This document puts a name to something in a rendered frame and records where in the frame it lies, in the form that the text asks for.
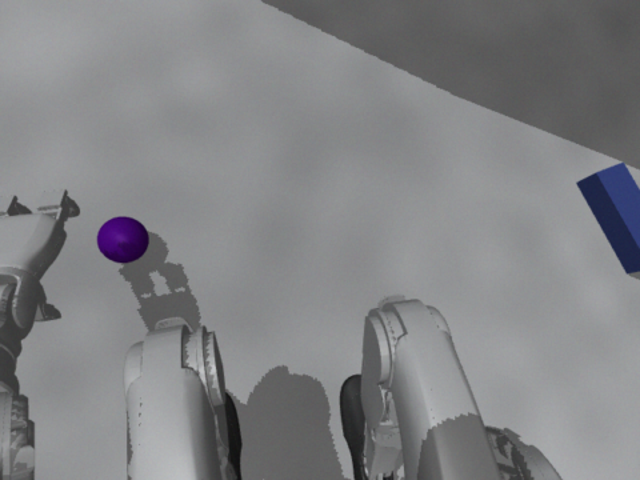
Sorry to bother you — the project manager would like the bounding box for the left robot foot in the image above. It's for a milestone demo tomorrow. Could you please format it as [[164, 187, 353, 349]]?
[[224, 392, 242, 480]]

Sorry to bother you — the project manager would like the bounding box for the left robot arm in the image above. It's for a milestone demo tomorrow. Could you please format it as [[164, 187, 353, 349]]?
[[0, 267, 42, 480]]

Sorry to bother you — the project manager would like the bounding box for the right robot foot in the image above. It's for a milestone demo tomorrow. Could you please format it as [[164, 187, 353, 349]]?
[[340, 374, 394, 480]]

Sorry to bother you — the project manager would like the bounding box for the left robot hand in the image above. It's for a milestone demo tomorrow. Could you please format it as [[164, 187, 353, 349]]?
[[0, 189, 80, 322]]

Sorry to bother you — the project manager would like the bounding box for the right robot hand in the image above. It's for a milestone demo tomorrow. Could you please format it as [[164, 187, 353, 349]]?
[[485, 426, 562, 480]]

